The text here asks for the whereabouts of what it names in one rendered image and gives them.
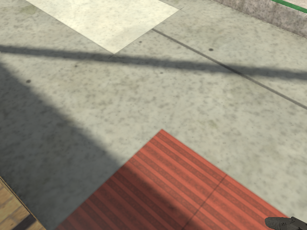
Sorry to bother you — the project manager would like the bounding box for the right robot hand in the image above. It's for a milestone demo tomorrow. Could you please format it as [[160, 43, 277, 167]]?
[[265, 217, 307, 230]]

